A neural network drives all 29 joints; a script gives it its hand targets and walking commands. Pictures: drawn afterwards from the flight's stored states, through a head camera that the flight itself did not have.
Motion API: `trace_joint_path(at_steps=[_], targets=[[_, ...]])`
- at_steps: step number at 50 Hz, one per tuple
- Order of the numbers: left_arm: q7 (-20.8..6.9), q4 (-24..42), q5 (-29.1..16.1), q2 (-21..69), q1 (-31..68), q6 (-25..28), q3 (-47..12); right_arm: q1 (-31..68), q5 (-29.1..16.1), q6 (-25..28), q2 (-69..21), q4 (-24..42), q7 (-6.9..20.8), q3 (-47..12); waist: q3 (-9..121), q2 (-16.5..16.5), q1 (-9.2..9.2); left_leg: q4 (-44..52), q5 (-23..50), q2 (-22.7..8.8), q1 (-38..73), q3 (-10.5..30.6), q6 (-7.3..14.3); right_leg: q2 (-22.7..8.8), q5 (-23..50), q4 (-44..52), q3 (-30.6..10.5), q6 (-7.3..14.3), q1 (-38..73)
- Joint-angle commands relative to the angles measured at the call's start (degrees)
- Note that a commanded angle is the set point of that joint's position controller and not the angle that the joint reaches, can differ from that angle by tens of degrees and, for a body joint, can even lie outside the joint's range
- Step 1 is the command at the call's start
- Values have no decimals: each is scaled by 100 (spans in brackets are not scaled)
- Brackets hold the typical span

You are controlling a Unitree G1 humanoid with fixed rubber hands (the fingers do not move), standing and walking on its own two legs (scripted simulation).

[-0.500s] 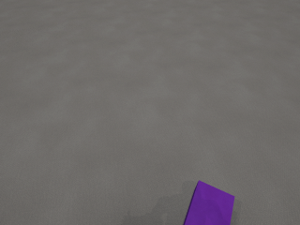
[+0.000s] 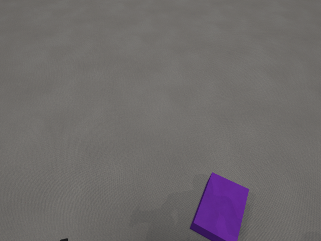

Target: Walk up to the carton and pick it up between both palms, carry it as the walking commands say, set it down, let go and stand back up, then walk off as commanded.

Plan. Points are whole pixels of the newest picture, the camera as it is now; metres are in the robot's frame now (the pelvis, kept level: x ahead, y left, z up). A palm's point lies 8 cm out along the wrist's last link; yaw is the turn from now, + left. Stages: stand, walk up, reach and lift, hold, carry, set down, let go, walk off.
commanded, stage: walk off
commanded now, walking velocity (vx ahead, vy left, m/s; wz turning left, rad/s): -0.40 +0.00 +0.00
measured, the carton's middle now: (219, 209) +0.39 -0.30 -0.69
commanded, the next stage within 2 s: stand in 0.14 s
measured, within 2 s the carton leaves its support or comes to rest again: neither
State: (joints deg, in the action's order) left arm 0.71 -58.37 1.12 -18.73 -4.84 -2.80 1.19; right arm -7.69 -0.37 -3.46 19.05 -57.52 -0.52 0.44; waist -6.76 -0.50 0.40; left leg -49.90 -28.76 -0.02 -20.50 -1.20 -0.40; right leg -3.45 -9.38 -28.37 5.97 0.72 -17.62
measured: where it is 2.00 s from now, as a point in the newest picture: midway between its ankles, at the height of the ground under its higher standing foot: outside the picture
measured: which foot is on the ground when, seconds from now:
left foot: up 0.00-0.12, down 0.14-0.52, up 0.54-0.78, down 0.80-1.00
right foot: down 0.00-0.12, up 0.14-0.52, down 0.54-1.00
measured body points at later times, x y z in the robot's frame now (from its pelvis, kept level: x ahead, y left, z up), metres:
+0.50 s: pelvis -0.15 +0.04 +0.01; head -0.13 +0.05 +0.45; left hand -0.09 +0.32 -0.14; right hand -0.07 -0.23 -0.12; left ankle -0.05 +0.15 -0.74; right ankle -0.25 -0.07 -0.72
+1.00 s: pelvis -0.22 +0.04 +0.01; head -0.22 +0.05 +0.46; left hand -0.20 +0.28 -0.15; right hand -0.22 -0.19 -0.14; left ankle -0.22 +0.16 -0.74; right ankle -0.25 -0.07 -0.74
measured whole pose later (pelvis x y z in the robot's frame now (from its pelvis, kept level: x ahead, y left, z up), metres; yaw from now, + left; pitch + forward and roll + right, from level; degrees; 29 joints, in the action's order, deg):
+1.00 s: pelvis -0.22 +0.04 +0.01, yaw -1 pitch -2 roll +0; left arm 1.8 -62.0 0.6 -10.3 -14.6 0.0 0.9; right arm -14.8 0.6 -0.3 9.5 -63.3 -1.9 0.7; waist -2.0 -0.8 -0.1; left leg -20.9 -11.3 -0.5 -7.9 -0.5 -0.3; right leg 0.1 -13.3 -20.4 2.2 0.8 -5.4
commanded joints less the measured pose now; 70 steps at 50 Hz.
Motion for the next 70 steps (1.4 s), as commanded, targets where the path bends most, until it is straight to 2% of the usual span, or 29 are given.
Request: trace_joint_path(at_steps=[1,4,5,6,7,8,9,11,12,14,19,23,25,26,27,28,29,30,31,33,37,38,40,41,42,43,46,56,70], targets=[[96,374,94,-1049,323,-75,223,-622,7,-116,402,150,1,157,972,-915,-213,-598,-367,-323,348,335,-13,-1709,3396,633,-989,927,52],[79,384,76,-965,194,-196,241,-852,25,-61,269,52,-18,185,1171,-983,-97,973,353,-245,501,-88,-166,-1522,2983,397,-1097,715,633],[66,364,25,-974,148,-226,261,-1028,0,-34,224,-3,-15,195,1202,-870,-138,1700,927,-153,838,-274,-159,-1417,2479,245,-1025,582,508],[46,353,-26,-865,20,-251,263,-1057,29,8,298,17,1,208,983,-445,-150,2574,1656,-299,1100,-2,-151,-1131,1449,-83,-856,294,16],[3,428,-38,-497,-334,-268,204,-955,131,53,799,176,20,284,827,1233,-25,3618,2654,-1716,1185,1587,83,-315,-706,-1280,-134,-107,-827],[102,628,-45,-335,120,-383,205,-679,180,40,1609,433,27,463,797,2277,-385,3737,3749,-2843,-217,2310,1087,632,-3034,-3107,-713,-298,-905],[108,626,-66,-406,229,-475,237,-601,284,36,1455,498,2,454,758,1395,-402,3733,3081,-2596,-757,2067,1133,686,-2866,-4129,-1673,-166,-531],[33,450,-123,-509,-238,-384,320,497,246,4,872,731,-59,316,390,837,332,3621,1621,-1622,-676,1136,625,704,-1692,-4608,-1537,-90,-752],[17,323,-27,-589,-469,-314,382,620,183,24,701,821,-88,297,510,908,364,3496,1728,-1449,-156,1018,577,686,-1354,-4701,-1359,-172,-888],[-4,282,58,-518,-488,-213,405,275,90,63,466,797,-122,273,769,882,94,3415,1927,-1400,755,962,737,670,-1279,-4617,-1152,-377,-1081],[64,467,-68,-135,-368,-240,325,-488,121,72,537,501,-173,349,787,1171,-361,3673,1229,-1598,1611,1357,766,507,-2222,-2132,-652,-557,-434],[121,251,-149,-95,-1105,-217,334,-687,151,-40,672,314,-127,444,742,1349,-303,3979,1016,-1555,1331,1510,766,550,-1988,-231,-334,-173,551],[119,-73,-140,28,-1878,-137,331,-546,102,-70,677,323,-117,479,758,1083,-14,4037,596,-1249,831,1191,417,637,-926,1218,-4,96,1445],[130,-194,-72,19,-2101,-70,312,-595,79,-58,516,311,-95,455,610,701,40,3841,416,-868,414,853,43,445,-649,1975,-251,202,1795],[126,-147,0,-129,-2087,5,301,-825,62,-32,146,289,-52,397,785,-421,-72,2568,162,-561,-289,497,-72,-711,-1589,2283,-1701,337,2159],[114,139,-13,-631,-1267,33,362,-373,100,10,1,407,-70,395,96,-1258,9,1659,52,21,-582,-258,-204,-1743,-2941,2600,-2627,757,311],[111,252,104,-527,-799,86,305,-57,139,-16,176,427,-28,454,-329,-921,-57,768,462,-12,-67,482,-106,-1678,-2974,2652,-2322,884,-772],[136,353,114,-262,-228,164,203,-407,109,-30,108,257,48,470,-372,-769,-441,136,845,174,93,614,-50,-1165,-2313,2530,-1742,680,-835],[155,434,106,-176,-35,220,160,-754,130,-24,-2,74,82,449,-260,-752,-559,-230,988,198,253,614,0,-879,-1619,2325,-1302,512,-723],[183,394,25,-80,-260,313,124,-957,210,42,-85,-105,54,420,-89,-683,-433,-303,949,133,56,486,-3,-759,-430,1934,-1038,612,35],[187,0,20,71,-1254,328,57,-403,126,139,-308,42,-97,263,91,-961,143,1619,584,-140,47,66,-85,-850,1375,1186,-1238,806,1376],[185,-59,24,-9,-1374,305,77,-495,101,147,-308,10,-139,240,141,-937,156,2156,753,-138,208,47,-69,-907,1918,1001,-1307,813,1485],[177,-115,-18,-28,-1489,293,94,-1009,89,221,-261,-200,-205,216,389,-650,6,3490,2389,-296,1204,196,-47,-820,2397,704,-1265,516,1313],[155,-95,-48,42,-1587,332,80,-1220,140,285,-48,-260,-228,241,690,-334,21,3388,3304,-643,1892,522,-30,-650,1950,693,-1208,339,1010],[119,-113,-126,264,-1775,365,49,-989,106,311,54,-341,-185,229,609,256,279,2797,4113,-704,1820,603,105,-308,1384,1061,-1043,225,847],[129,-174,-98,141,-1541,369,69,-1075,90,332,-278,-407,-127,175,666,268,25,2886,3678,-710,1631,606,122,-251,763,1151,-920,164,1084],[124,-212,-49,253,-1233,313,77,-1106,106,343,-357,-512,-143,108,303,400,-75,3229,2709,-621,1218,573,89,-190,214,1158,-877,155,1064],[129,-498,-40,499,-1440,312,51,-992,104,366,-449,-637,-154,101,156,134,-40,3438,1729,-562,1021,670,186,-155,-220,1180,-847,50,727],[153,-684,-29,655,-1790,344,8,-1195,96,393,-595,-752,-148,53,169,66,-48,3307,1725,-499,892,642,218,-172,-294,1122,-855,59,603]])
